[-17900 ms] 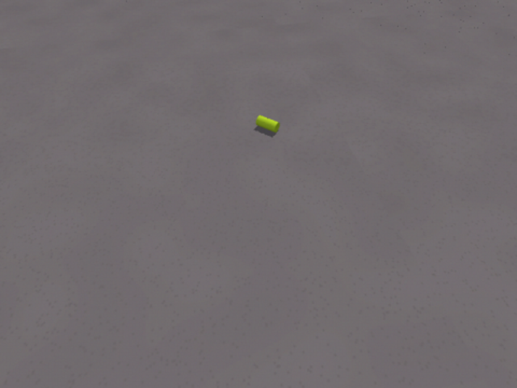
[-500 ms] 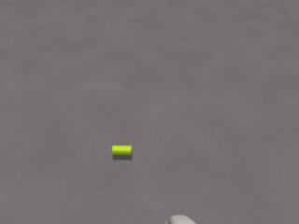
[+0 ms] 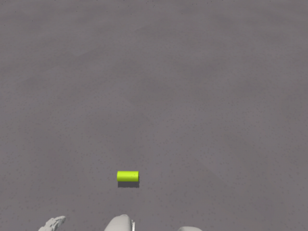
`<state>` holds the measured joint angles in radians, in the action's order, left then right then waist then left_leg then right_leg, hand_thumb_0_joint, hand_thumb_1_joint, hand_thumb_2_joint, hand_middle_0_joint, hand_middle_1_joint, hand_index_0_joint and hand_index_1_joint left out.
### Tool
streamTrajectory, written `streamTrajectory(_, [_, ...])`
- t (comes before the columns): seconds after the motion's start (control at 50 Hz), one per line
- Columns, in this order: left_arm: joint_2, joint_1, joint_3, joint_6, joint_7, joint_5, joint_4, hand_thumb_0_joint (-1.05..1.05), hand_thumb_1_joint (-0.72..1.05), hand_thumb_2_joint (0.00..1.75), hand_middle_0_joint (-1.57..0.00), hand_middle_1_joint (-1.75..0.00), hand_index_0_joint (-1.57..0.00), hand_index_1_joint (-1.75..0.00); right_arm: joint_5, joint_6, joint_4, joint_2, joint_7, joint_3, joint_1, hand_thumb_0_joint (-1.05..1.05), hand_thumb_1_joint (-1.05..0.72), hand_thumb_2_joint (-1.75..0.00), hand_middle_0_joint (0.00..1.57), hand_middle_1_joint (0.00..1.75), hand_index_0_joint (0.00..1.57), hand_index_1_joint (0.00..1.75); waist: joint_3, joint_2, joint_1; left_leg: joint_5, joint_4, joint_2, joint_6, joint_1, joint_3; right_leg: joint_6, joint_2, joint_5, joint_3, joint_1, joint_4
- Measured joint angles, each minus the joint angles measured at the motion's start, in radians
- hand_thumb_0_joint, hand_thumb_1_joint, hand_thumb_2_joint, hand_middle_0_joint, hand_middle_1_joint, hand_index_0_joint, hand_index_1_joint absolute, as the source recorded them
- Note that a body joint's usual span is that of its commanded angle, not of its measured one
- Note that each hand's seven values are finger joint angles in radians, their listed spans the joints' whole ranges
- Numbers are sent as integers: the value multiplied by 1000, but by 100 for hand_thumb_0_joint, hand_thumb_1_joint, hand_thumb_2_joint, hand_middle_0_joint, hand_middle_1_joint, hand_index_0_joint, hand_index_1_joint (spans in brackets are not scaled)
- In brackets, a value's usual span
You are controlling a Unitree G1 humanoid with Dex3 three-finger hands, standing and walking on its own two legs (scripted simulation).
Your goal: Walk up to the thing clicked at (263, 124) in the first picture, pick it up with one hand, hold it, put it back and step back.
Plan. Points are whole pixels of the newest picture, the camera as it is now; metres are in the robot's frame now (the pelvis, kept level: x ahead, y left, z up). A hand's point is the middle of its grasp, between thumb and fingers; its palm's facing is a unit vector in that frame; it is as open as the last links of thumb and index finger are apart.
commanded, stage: walk up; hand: left
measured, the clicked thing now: (128, 176) +0.52 +0.18 -0.73
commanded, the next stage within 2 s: none
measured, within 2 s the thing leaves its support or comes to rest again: neither
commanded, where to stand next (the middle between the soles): +0.14 +0.00 m, yaw +1 degrees
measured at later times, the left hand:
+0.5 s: hand out of the picture +0.11 +0.25 -0.17, palm faces -0.07 -0.93 -0.37, open 7.4 cm
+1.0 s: hand (71, 228) +0.14 +0.24 -0.14, palm faces -0.03 -0.94 -0.34, open 7.4 cm
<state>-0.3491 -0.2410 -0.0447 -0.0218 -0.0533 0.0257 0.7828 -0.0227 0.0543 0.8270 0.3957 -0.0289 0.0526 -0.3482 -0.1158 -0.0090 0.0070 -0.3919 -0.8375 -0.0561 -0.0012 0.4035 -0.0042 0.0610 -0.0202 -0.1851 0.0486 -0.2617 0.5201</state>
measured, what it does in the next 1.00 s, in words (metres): steps on the spot: left foot, then right foot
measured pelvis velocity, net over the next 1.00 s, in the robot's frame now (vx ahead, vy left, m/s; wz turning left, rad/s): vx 0.04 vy -0.01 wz -0.01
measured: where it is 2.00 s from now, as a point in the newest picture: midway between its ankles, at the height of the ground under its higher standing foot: outside the picture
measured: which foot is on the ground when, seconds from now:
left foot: up 0.00-0.08, down 0.10-1.00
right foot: down 0.00-0.12, up 0.14-0.36, down 0.38-1.00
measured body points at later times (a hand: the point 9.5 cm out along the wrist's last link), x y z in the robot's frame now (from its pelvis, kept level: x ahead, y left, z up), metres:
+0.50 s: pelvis +0.04 -0.01 -0.02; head +0.07 -0.01 +0.43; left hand +0.12 +0.30 -0.14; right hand +0.13 -0.34 -0.13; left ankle +0.08 +0.13 -0.73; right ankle +0.03 -0.15 -0.73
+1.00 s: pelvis +0.04 -0.01 +0.01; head +0.04 -0.01 +0.46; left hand +0.15 +0.29 -0.11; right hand +0.11 -0.31 -0.12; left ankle +0.08 +0.13 -0.73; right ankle +0.03 -0.16 -0.73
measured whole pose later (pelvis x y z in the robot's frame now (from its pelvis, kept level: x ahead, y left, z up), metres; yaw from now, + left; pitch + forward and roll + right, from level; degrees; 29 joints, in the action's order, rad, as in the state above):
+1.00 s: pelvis +0.04 -0.01 +0.01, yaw -1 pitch -3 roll +0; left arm -0.36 -0.07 0.00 -0.01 -0.01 0.00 1.10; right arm 0.00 0.01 1.12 0.36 -0.02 0.00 -0.11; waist -0.06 -0.01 -0.01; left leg -0.18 -0.43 -0.03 0.03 0.20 -0.03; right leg -0.04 0.04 -0.24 0.00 -0.13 0.42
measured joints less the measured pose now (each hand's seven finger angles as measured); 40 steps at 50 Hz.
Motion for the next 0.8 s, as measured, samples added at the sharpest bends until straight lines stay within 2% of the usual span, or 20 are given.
streamTrajectory(0.08, [-23, -20, -3, 41, 3, -3, 9, 0, 90, 90, -21, -30, -21, -30, -6, 0, 22, 12, 26, 5, -2, 1, -90, -90, 21, 29, 21, 30, 10, 16, 17, 158, 186, 9, -5, -46, 22, -23, 6, -85, -9, -38, 120])
streamTrajectory(0.12, [-35, -21, -6, 64, 10, -8, 26, 0, 90, 90, -21, -30, -21, -30, -14, -2, 39, 6, 41, 7, 8, 1, -90, -90, 20, 29, 21, 30, 14, 42, 15, 153, 169, 26, -1, -47, 32, -30, 15, -146, -29, -67, 201])
streamTrajectory(0.16, [-46, -17, -11, 82, 18, -11, 50, 1, 90, 90, -21, -30, -20, -30, -13, -6, 41, -4, 46, -3, 25, 1, -90, -90, 20, 29, 21, 30, 14, 62, 7, 128, 143, 27, -5, -38, 40, -32, -6, -262, -70, -104, 319])
streamTrajectory(0.22, [-66, -12, -18, 91, 23, -15, 76, 1, 91, 90, -21, -29, -20, -30, -9, -4, 34, -21, 53, -17, 54, 1, -90, -90, 21, 30, 21, 30, 4, 80, -3, 125, 152, 16, -6, -42, 42, -38, -27, -314, -117, -148, 493])
streamTrajectory(0.26, [-74, -8, -23, 87, 24, -16, 88, 1, 91, 90, -21, -29, -20, -30, -7, 0, 24, -23, 54, -22, 69, 1, -90, -90, 21, 30, 21, 30, 0, 80, -2, 125, 157, 4, -1, -41, 42, -41, -18, -330, -129, -149, 515])
streamTrajectory(0.32, [-77, -5, -23, 74, 24, -19, 103, 1, 91, 90, -21, -29, -20, -30, -11, -3, 10, -10, 49, -25, 93, 1, -90, -90, 21, 30, 21, 30, -4, 63, 0, 113, 142, -19, 8, -31, 42, -46, 19, -359, -111, -105, 398])
streamTrajectory(0.36, [-73, -1, -21, 58, 26, -20, 115, 1, 91, 90, -20, -29, -20, -30, -10, -11, 4, 4, 43, -26, 111, 1, -90, -90, 21, 30, 21, 30, -4, 44, 1, 94, 108, -36, 20, -14, 37, -45, 35, -297, -89, -45, 245])
streamTrajectory(0.38, [-69, 3, -21, 47, 30, -18, 123, 0, 91, 90, -21, -29, -20, -30, -6, -18, 6, 12, 41, -26, 121, 1, -90, -90, 21, 30, 21, 30, -8, 28, 2, 81, 82, -47, 27, -4, 29, -59, 29, -212, -79, -21, 184])
streamTrajectory(0.4, [-58, 11, -20, 38, 35, -13, 133, 0, 91, 90, -20, -29, -20, -30, 1, -28, 12, 19, 41, -25, 134, 1, -90, -90, 21, 30, 21, 30, -16, 2, -2, 71, 57, -61, 24, 4, 10, -74, 15, -186, -64, -12, 177])
streamTrajectory(0.46, [-40, 11, 2, 24, 37, -8, 148, 0, 91, 90, -21, -29, -20, -30, 17, -54, 48, 16, 42, -22, 160, 1, -90, -90, 21, 30, 21, 30, 1, -3, 8, -66, 11, -14, -4, -4, -20, -83, 26, -208, -74, -20, 203])
streamTrajectory(0.48, [-32, 12, 10, 20, 38, -9, 154, 0, 91, 90, -21, -29, -20, -30, 22, -55, 59, 17, 41, -21, 166, 1, -90, -90, 21, 30, 21, 30, 7, -6, 8, -73, 17, -1, -10, -17, -20, -85, 31, -210, -78, -20, 203])
streamTrajectory(0.5, [-25, 14, 18, 18, 39, -9, 158, 0, 91, 90, -21, -29, -20, -30, 27, -51, 69, 19, 39, -21, 171, 1, -90, -90, 21, 29, 21, 30, 13, -11, 5, -34, 55, 5, -15, -39, -13, -88, 36, -212, -79, -20, 202])
streamTrajectory(0.52, [-21, 20, 25, 16, 39, -11, 162, 0, 91, 90, -21, -30, -20, -30, 29, -44, 79, 19, 38, -21, 175, 1, -90, -90, 21, 29, 21, 30, 16, -13, 1, 54, 102, 10, -6, -59, -10, -92, 41, -215, -78, -20, 204])
streamTrajectory(0.54, [-20, 32, 28, 16, 40, -15, 165, 0, 91, 90, -21, -30, -21, -30, 27, -38, 90, 12, 37, -20, 181, 1, -90, -90, 20, 29, 21, 30, 11, -5, 1, 76, 120, 19, 10, -70, -5, -96, 51, -217, -82, -19, 208])
streamTrajectory(0.62, [-16, 77, 35, 8, 46, -25, 178, 1, 90, 90, -21, -30, -21, -30, 26, -33, 136, -13, 22, -35, 193, 1, -90, -90, 20, 29, 21, 30, 13, -1, 3, 71, 151, 18, 30, -88, -10, -96, 52, -194, -75, 6, 163])
streamTrajectory(0.8, [-15, 148, 46, 7, 46, -29, 242, 0, 90, 90, -21, -30, -21, -30, 26, -41, 227, -41, 11, -55, 228, 1, -90, -90, 21, 30, 21, 30, 40, 2, -11, 140, 276, 25, 30, -151, -17, -97, 59, -128, -63, 72, 40])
